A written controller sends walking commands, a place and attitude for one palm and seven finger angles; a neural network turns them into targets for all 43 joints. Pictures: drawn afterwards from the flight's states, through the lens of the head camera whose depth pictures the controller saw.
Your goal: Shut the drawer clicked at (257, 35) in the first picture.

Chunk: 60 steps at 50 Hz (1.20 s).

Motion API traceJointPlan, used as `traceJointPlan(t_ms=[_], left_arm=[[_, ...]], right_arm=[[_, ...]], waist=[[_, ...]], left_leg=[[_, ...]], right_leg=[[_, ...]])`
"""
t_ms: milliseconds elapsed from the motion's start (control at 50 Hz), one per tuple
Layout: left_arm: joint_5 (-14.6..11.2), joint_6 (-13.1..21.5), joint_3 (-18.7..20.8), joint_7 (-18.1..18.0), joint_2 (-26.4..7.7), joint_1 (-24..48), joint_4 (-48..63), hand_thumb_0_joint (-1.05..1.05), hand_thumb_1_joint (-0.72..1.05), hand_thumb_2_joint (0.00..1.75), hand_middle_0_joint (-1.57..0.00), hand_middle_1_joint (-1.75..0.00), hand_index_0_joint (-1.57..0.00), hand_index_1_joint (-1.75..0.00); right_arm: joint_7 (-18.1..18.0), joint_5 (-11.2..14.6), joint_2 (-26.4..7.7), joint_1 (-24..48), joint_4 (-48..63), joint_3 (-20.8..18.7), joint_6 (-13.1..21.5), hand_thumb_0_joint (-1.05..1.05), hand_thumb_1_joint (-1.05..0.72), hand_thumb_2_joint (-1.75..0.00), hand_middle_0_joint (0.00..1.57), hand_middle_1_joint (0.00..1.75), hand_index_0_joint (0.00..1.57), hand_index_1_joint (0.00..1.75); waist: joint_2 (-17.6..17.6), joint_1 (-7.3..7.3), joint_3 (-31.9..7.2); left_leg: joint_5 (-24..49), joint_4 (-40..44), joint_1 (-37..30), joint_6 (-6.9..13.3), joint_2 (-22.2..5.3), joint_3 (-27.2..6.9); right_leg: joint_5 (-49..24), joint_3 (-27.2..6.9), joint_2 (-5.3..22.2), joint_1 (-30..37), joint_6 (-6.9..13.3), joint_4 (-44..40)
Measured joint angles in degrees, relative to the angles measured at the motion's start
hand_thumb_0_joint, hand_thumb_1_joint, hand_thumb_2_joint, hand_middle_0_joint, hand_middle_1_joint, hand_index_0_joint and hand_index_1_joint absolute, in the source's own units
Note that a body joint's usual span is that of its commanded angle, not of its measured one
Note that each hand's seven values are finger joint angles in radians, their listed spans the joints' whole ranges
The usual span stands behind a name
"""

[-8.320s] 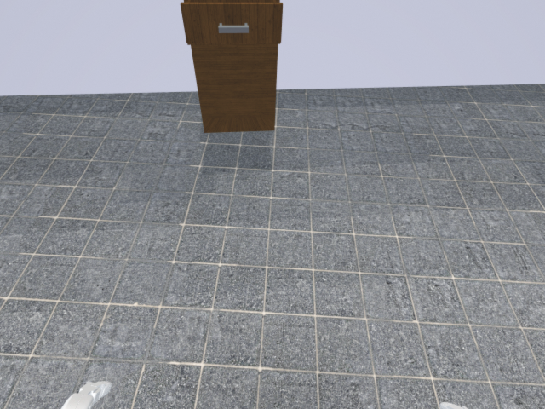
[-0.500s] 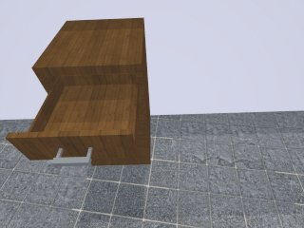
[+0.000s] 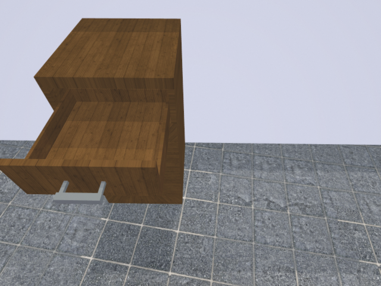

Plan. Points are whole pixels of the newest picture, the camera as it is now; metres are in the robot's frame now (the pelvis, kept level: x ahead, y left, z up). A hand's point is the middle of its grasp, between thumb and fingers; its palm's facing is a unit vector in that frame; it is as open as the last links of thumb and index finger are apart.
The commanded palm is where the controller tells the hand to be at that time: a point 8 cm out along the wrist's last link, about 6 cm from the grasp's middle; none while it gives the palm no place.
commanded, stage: shuffle to correct the standing spot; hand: left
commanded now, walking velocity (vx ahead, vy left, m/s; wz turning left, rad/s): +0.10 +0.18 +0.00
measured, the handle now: (81, 191) +0.33 +0.30 -0.04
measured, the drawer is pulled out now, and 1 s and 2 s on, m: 0.30 0.30 0.30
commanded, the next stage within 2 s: come to a stop and stand still in 0.24 s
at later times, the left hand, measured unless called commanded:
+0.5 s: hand out of the picture +0.04 +0.25 -0.19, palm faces +0.10 -0.96 -0.24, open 7.4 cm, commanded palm none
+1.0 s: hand out of the picture +0.08 +0.20 -0.16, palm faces +0.06 -0.97 -0.22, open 7.3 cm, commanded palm none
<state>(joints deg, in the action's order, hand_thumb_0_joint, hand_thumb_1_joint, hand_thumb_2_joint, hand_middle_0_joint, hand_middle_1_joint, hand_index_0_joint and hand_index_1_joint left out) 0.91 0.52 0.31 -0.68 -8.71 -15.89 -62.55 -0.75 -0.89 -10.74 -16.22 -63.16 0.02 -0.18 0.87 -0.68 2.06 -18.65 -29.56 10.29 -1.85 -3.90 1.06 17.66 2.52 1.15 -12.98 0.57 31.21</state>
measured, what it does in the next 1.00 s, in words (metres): steps on the spot: left foot, then right foot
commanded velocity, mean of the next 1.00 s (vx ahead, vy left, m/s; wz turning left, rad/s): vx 0.00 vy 0.02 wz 0.02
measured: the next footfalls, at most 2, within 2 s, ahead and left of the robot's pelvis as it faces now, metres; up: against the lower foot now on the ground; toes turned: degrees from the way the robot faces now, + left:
left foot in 0.44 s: +0.10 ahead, +0.16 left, +0.00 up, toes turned +4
right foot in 0.66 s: +0.09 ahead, -0.04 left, +0.00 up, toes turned -2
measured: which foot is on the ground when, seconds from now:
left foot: down 0.00-0.26, up 0.28-0.42, down 0.44-1.00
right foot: down 0.00-0.44, up 0.46-0.64, down 0.66-1.00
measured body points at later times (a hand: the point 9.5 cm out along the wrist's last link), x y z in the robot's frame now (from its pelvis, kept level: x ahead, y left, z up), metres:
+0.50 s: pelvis +0.05 +0.06 -0.02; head +0.08 +0.06 +0.43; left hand +0.04 +0.30 -0.17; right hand +0.11 -0.18 -0.17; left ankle +0.07 +0.19 -0.74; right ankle -0.01 -0.10 -0.71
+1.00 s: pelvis +0.07 +0.02 +0.00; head +0.08 +0.01 +0.45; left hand +0.08 +0.25 -0.15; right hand +0.09 -0.21 -0.16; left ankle +0.07 +0.19 -0.73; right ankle +0.05 -0.04 -0.73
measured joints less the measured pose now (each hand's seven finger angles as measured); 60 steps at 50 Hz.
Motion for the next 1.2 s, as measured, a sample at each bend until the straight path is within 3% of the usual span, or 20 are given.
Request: traceJointPlan(t_ms=[40,120,220,280,360,400,420,460,500,540,580,640,680,720,780,900,1200], left_arm=[[0.13,-0.19,0.44,0.02,0.09,-0.46,0.42,0.00,0.91,0.90,-0.20,-0.30,-0.20,-0.30],[0.27,-0.92,1.32,0.01,-0.46,-1.17,0.94,0.00,0.91,0.90,-0.20,-0.30,-0.20,-0.30],[0.41,-1.36,1.93,-0.05,-1.59,-0.72,1.68,0.00,0.91,0.90,-0.20,-0.30,-0.20,-0.30],[0.36,-0.15,2.23,-0.14,-1.52,-0.05,2.38,0.00,0.91,0.90,-0.20,-0.30,-0.20,-0.30],[0.84,1.15,2.85,-1.16,-1.24,0.35,3.98,0.00,0.91,0.90,-0.20,-0.30,-0.20,-0.30],[1.06,0.66,2.97,-1.34,-1.59,-0.03,4.38,0.00,0.91,0.90,-0.20,-0.30,-0.20,-0.30],[1.00,0.17,3.01,-1.30,-1.85,-0.36,4.39,0.00,0.91,0.90,-0.20,-0.30,-0.20,-0.30],[0.39,-1.23,2.88,-1.20,-1.82,-0.99,4.21,0.00,0.90,0.90,-0.20,-0.30,-0.20,-0.30],[0.01,-2.74,3.03,-1.29,-2.72,-0.42,3.47,0.00,0.91,0.90,-0.20,-0.30,-0.20,-0.30],[0.11,-2.84,3.02,-1.28,-3.23,0.01,3.15,0.00,0.91,0.90,-0.20,-0.30,-0.20,-0.30],[-0.02,-2.41,2.59,-1.01,-2.98,0.77,3.14,0.00,0.91,0.90,-0.20,-0.30,-0.20,-0.30],[-0.33,-1.26,1.57,-0.57,-1.93,1.48,3.69,0.00,0.91,0.90,-0.20,-0.30,-0.20,-0.30],[-0.19,-0.49,1.06,-0.44,-0.90,1.61,3.71,0.00,0.91,0.90,-0.20,-0.30,-0.20,-0.30],[0.11,-0.25,0.66,-0.75,-0.18,1.22,3.25,0.00,0.93,0.90,-0.20,-0.30,-0.20,-0.30],[0.08,0.10,0.24,-0.60,-0.15,0.39,2.85,0.01,0.94,0.90,-0.20,-0.30,-0.20,-0.30],[-0.17,0.20,0.15,-0.78,-0.58,0.29,1.84,0.01,0.94,0.90,-0.20,-0.30,-0.20,-0.30],[-0.59,0.47,-0.38,-0.52,0.78,-1.53,-1.09,0.01,0.92,0.90,-0.20,-0.30,-0.20,-0.30]], right_arm=[[0.08,-0.06,-0.13,-0.47,0.12,-0.21,-0.15,0.00,-0.91,-0.90,0.20,0.30,0.20,0.29],[0.11,-0.17,0.25,-1.54,0.59,-0.26,0.45,0.00,-0.91,-0.90,0.20,0.30,0.20,0.29],[-0.14,-0.40,1.16,-3.15,1.59,-0.09,0.67,0.00,-0.91,-0.90,0.20,0.30,0.20,0.29],[-0.08,-0.19,1.33,-3.50,1.80,-0.14,0.06,0.00,-0.91,-0.90,0.20,0.30,0.20,0.29],[0.29,0.33,1.30,-1.45,2.52,-0.62,-1.40,0.01,-0.91,-0.90,0.20,0.30,0.20,0.29],[0.75,0.66,1.23,0.54,3.63,-0.96,-1.19,0.01,-0.91,-0.90,0.20,0.30,0.20,0.29],[0.89,0.70,1.13,1.35,4.48,-1.05,-0.55,0.01,-0.91,-0.90,0.20,0.30,0.20,0.29],[0.67,0.30,0.16,1.97,6.46,-1.31,1.32,0.01,-0.91,-0.90,0.20,0.30,0.20,0.29],[0.14,-0.20,0.94,3.17,6.87,-1.41,1.36,0.00,-0.91,-0.90,0.20,0.30,0.20,0.29],[-0.04,-0.64,1.75,3.64,6.92,-0.94,1.33,0.00,-0.91,-0.90,0.20,0.30,0.20,0.29],[-0.45,-0.80,2.09,4.08,6.72,-0.69,1.33,0.00,-0.91,-0.90,0.20,0.30,0.20,0.29],[-0.68,-0.74,1.78,5.11,6.39,-0.45,1.16,0.00,-0.92,-0.90,0.20,0.30,0.20,0.29],[-0.59,-0.37,1.46,5.74,6.04,-0.55,0.81,0.00,-0.92,-0.90,0.20,0.30,0.20,0.29],[-0.68,0.09,1.04,6.02,5.51,-1.03,0.27,0.00,-0.93,-0.90,0.20,0.30,0.20,0.29],[-0.60,0.19,0.78,5.60,4.76,-1.19,-0.16,0.00,-0.93,-0.90,0.20,0.30,0.20,0.29],[-0.68,0.19,0.90,3.49,1.53,-0.64,-0.08,0.00,-0.93,-0.90,0.20,0.30,0.20,0.29],[-1.01,0.18,3.04,-1.10,-3.05,0.64,0.04,0.00,-0.91,-0.90,0.20,0.30,0.20,0.29]], waist=[[-0.16,-0.19,-0.14],[-1.85,-0.49,-0.15],[-1.95,-0.56,0.20],[-0.37,-0.28,0.42],[-1.33,-1.03,1.60],[-2.70,-1.34,2.21],[-3.33,-1.17,2.36],[-2.21,-0.57,1.84],[-3.73,-0.17,1.91],[-4.50,-0.15,1.19],[-4.09,-0.18,0.74],[-2.99,-0.31,0.65],[-1.72,-0.36,0.71],[0.08,0.13,0.29],[0.67,0.82,-0.67],[-0.22,0.64,-1.00],[-0.73,0.57,-0.32]], left_leg=[[-0.78,-0.99,0.40,0.48,0.24,-0.04],[-1.18,-0.61,-0.35,-0.46,1.70,0.88],[-3.56,-2.76,-0.31,0.71,2.56,1.85],[-4.93,-7.16,1.66,1.23,2.26,1.54],[-13.74,-20.87,9.22,1.49,3.80,1.84],[-10.74,-16.48,10.41,1.46,3.59,2.25],[-5.27,-11.46,9.82,1.33,3.37,2.51],[6.74,-5.79,9.62,1.47,1.80,1.73],[3.94,-8.50,9.97,1.21,2.55,2.62],[1.70,-7.15,8.92,1.06,2.86,3.08],[2.63,-4.39,7.72,0.71,2.96,2.99],[4.26,-1.52,6.40,0.50,3.00,3.18],[4.02,-1.74,6.11,-0.04,2.44,3.22],[3.99,-0.99,5.31,-0.34,1.42,2.74],[4.64,0.95,4.23,0.07,0.89,2.34],[6.18,4.54,1.56,-1.99,-0.38,1.87],[6.85,7.17,-0.66,-2.84,-1.98,1.21]], right_leg=[[0.50,0.01,0.28,-0.12,-0.27,0.46],[2.01,-0.98,1.83,-0.60,-1.10,2.30],[5.07,-1.25,2.58,-1.86,1.05,6.14],[5.66,-0.48,2.76,-1.38,-1.69,6.49],[5.83,0.59,5.43,0.56,-2.68,4.95],[5.66,0.35,6.75,1.24,-3.55,4.33],[6.10,0.11,7.30,1.10,-3.89,5.10],[10.16,-0.36,6.43,-1.70,-2.99,11.86],[14.34,-3.26,5.33,-4.76,-1.45,20.25],[14.43,-2.98,4.04,-6.86,-0.63,23.88],[12.82,-1.46,3.02,-7.18,-0.56,21.76],[7.71,0.26,1.68,-5.06,-0.90,11.24],[2.82,0.60,0.59,-3.23,0.23,5.58],[2.36,1.14,-0.60,-2.17,2.18,4.24],[2.15,1.59,-1.35,-1.00,3.42,2.31],[0.78,2.08,-2.81,1.81,4.12,-1.54],[-1.48,2.67,-4.72,5.61,4.91,-7.42]])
